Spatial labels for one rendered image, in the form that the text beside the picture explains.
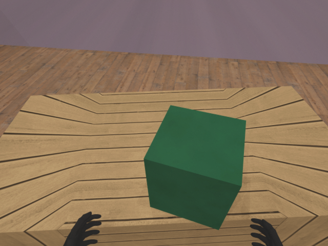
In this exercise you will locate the carton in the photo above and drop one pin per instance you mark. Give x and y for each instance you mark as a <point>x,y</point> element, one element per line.
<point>194,165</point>

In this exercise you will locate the left robot hand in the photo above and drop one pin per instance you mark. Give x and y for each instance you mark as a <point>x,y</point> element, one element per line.
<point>78,234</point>

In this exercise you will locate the pedestal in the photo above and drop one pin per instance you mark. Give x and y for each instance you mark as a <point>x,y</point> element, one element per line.
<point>66,155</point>

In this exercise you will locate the right robot hand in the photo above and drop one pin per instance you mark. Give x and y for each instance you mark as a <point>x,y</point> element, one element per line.
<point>271,237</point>

